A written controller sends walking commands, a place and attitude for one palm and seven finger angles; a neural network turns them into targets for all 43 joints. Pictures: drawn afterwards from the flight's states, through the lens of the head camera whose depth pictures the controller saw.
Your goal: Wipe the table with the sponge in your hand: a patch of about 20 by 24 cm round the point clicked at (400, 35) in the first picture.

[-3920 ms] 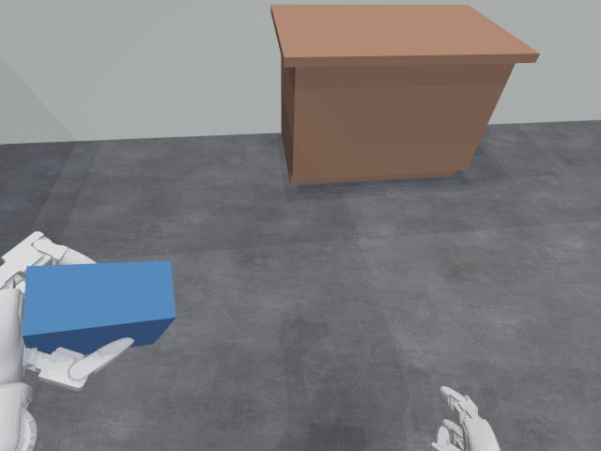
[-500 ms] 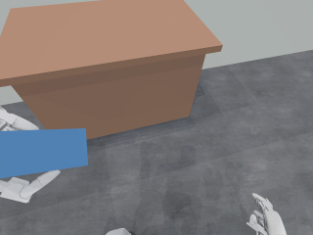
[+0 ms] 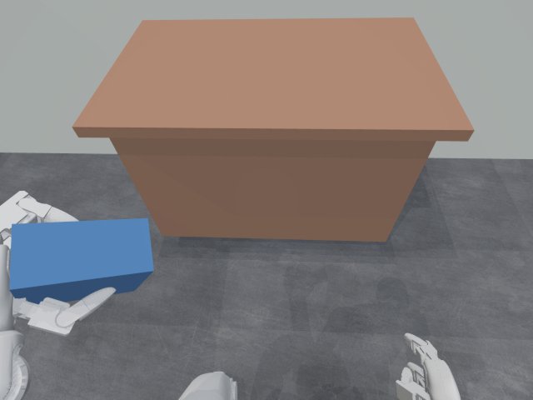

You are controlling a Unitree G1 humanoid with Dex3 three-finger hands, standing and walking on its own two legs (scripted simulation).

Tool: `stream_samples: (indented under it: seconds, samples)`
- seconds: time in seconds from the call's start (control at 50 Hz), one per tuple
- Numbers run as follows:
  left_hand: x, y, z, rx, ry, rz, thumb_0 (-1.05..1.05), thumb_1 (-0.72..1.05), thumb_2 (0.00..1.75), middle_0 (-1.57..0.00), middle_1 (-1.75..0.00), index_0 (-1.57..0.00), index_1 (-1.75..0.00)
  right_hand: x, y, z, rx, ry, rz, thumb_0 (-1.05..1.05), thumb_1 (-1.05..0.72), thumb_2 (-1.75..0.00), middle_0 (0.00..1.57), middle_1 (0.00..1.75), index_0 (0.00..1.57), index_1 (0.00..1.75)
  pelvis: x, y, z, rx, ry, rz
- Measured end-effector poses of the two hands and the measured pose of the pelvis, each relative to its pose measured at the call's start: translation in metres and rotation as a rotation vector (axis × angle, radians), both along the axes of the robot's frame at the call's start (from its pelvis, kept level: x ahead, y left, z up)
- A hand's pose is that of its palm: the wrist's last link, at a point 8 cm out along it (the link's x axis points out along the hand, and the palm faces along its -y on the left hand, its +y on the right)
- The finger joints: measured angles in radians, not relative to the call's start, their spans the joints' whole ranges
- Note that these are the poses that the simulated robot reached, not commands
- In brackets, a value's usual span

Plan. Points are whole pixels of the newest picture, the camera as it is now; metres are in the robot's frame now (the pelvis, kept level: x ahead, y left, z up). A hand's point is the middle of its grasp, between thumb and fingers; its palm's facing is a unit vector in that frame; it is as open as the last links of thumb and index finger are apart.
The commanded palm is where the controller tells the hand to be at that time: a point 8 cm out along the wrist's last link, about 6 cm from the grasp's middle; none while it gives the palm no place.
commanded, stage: walk to a spot facing it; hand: left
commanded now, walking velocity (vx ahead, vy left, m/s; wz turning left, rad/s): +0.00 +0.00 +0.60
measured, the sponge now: (103, 261) +0.24 +0.20 +0.15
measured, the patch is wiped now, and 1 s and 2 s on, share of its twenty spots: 0.00 0.00 0.00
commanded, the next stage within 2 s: none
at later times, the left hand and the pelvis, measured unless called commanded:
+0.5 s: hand (7, 357) +0.13 +0.24 +0.17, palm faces +0.60 -0.63 -0.50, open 10.2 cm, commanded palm +0.07 +0.26 +0.18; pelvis +0.00 -0.05 -0.01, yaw +17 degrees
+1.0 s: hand out of the picture -0.02 +0.24 +0.18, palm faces +0.82 -0.43 -0.37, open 10.2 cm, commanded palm -0.08 +0.24 +0.18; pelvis -0.05 -0.08 +0.00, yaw +36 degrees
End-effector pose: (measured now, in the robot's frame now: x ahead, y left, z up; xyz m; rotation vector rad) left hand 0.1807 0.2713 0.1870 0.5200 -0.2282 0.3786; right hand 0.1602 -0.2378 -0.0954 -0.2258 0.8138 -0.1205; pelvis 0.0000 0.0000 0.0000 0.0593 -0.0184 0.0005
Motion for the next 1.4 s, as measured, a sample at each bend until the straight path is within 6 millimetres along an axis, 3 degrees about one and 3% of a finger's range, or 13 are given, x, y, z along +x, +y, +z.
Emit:
stream_samples:
  seconds: [0.1, 0.18, 0.28, 0.42, 0.54, 0.7, 0.8, 0.88, 0.98, 1.06, 1.14, 1.26, 1.4]
  samples:
    - [-0.003, 0.006, 0.004, 0.015, -0.041, -0.025, -0.01, -0.49, 0.99, -0.73, -1.34, -0.74, -1.34, 0.032, -0.012, 0.024, -0.088, -0.078, 0.009, 0.02, -0.91, -0.9, 0.2, 0.3, 0.2, 0.3, 0.009, 0.005, -0.005, -0.012, 0.026, 0.046]
    - [-0.007, 0.019, 0.004, 0.059, -0.124, -0.04, -0.01, -0.49, 0.99, -0.73, -1.34, -0.74, -1.34, 0.05, -0.002, 0.027, -0.1, -0.139, 0.014, 0.02, -0.91, -0.9, 0.2, 0.3, 0.19, 0.3, 0.01, 0.01, -0.02, -0.028, 0.017, 0.078]
    - [-0.023, 0.029, 0.006, 0.07, -0.076, 0.031, -0.01, -0.49, 0.99, -0.73, -1.34, -0.74, -1.34, 0.049, 0.029, 0.025, 0.008, -0.105, 0.109, 0.02, -0.91, -0.9, 0.2, 0.3, 0.19, 0.3, 0.009, -0.002, -0.008, -0.076, 0.019, 0.15]
    - [-0.075, 0.003, 0.011, 0.064, -0.004, 0.152, -0.01, -0.49, 1.0, -0.73, -1.34, -0.74, -1.34, 0.043, 0.05, 0.002, 0.113, -0.047, 0.263, 0.01, -0.9, -0.9, 0.2, 0.3, 0.2, 0.3, 0.008, -0.029, -0.007, -0.089, 0.017, 0.242]
    - [-0.11, -0.016, 0.002, 0.026, 0.009, 0.332, -0.01, -0.5, 1.0, -0.73, -1.34, -0.74, -1.34, 0.05, 0.036, -0.021, 0.115, 0.004, 0.372, 0.02, -0.9, -0.9, 0.2, 0.3, 0.2, 0.3, -0.002, -0.059, -0.012, -0.055, -0.015, 0.322]
    - [-0.145, -0.027, -0.001, -0.031, 0.024, 0.412, -0.01, -0.5, 1.0, -0.73, -1.34, -0.74, -1.35, 0.065, 0.003, 0.01, -0.008, -0.043, 0.389, 0.02, -0.9, -0.9, 0.2, 0.3, 0.2, 0.3, -0.013, -0.076, 0.004, -0.007, 0.006, 0.433]
    - [-0.183, -0.025, 0.005, 0.0, -0.041, 0.45, -0.01, -0.5, 1.0, -0.73, -1.34, -0.74, -1.35, 0.073, 0.0, 0.027, -0.091, -0.095, 0.441, 0.02, -0.91, -0.9, 0.2, 0.3, 0.2, 0.3, -0.029, -0.076, 0.001, -0.026, 0.026, 0.493]
    - [-0.22, -0.018, 0.003, 0.021, -0.132, 0.482, -0.01, -0.5, 1.0, -0.73, -1.34, -0.74, -1.35, 0.071, 0.015, 0.03, -0.116, -0.145, 0.492, 0.02, -0.91, -0.9, 0.2, 0.3, 0.19, 0.3, -0.046, -0.072, -0.014, -0.032, 0.015, 0.534]
    - [-0.251, -0.017, 0.002, 0.036, -0.142, 0.549, -0.01, -0.5, 1.0, -0.73, -1.34, -0.74, -1.35, 0.046, 0.048, 0.027, -0.007, -0.106, 0.562, 0.02, -0.91, -0.9, 0.2, 0.3, 0.19, 0.3, -0.05, -0.077, -0.007, -0.065, -0.019, 0.61]
    - [-0.268, -0.03, 0.007, 0.017, -0.134, 0.604, -0.01, -0.5, 1.0, -0.73, -1.34, -0.74, -1.35, 0.029, 0.072, 0.019, 0.066, -0.05, 0.649, 0.02, -0.9, -0.9, 0.2, 0.3, 0.2, 0.3, -0.047, -0.082, 0.001, -0.088, -0.031, 0.654]
    - [-0.276, -0.043, 0.009, 0.031, -0.097, 0.666, -0.01, -0.5, 1.0, -0.73, -1.35, -0.74, -1.35, 0.028, 0.087, 0.005, 0.112, -0.004, 0.727, 0.02, -0.9, -0.9, 0.2, 0.3, 0.2, 0.3, -0.038, -0.09, 0.0, -0.087, -0.038, 0.688]
    - [-0.273, -0.057, -0.004, 0.037, -0.057, 0.756, -0.01, -0.5, 1.0, -0.73, -1.35, -0.74, -1.35, 0.059, 0.091, -0.022, 0.088, 0.037, 0.833, 0.02, -0.9, -0.9, 0.21, 0.3, 0.2, 0.3, -0.026, -0.105, -0.014, -0.051, -0.044, 0.77]
    - [-0.282, -0.057, 0.001, 0.01, 0.003, 0.789, -0.01, -0.5, 1.0, -0.73, -1.35, -0.74, -1.35, 0.105, 0.085, 0.009, -0.028, -0.007, 0.82, 0.02, -0.9, -0.9, 0.2, 0.3, 0.2, 0.3, -0.015, -0.096, 0.003, -0.014, -0.011, 0.833]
